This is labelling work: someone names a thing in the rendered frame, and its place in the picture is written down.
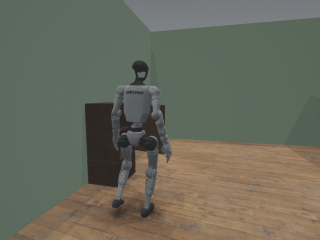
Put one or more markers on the humanoid robot torso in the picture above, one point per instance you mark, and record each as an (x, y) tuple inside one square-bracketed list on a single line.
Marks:
[(136, 108)]

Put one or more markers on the robot right upper arm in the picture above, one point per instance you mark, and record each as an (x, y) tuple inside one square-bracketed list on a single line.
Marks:
[(156, 101)]

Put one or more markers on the robot right thigh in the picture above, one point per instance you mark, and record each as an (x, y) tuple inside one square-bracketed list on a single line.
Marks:
[(152, 149)]

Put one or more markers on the robot right hand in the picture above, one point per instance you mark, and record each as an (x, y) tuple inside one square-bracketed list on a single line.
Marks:
[(166, 150)]

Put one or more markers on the robot left forearm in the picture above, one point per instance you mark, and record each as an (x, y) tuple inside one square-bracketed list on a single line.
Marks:
[(115, 125)]

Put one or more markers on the robot left upper arm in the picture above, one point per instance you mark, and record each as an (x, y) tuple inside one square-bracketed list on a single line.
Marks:
[(116, 111)]

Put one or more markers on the robot left hand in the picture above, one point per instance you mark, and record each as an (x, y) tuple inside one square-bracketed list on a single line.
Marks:
[(115, 140)]

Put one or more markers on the robot right forearm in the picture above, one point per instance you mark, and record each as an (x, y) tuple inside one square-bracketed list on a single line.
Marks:
[(161, 129)]

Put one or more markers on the cupboard door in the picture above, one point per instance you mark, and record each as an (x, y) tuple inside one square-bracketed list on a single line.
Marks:
[(151, 129)]

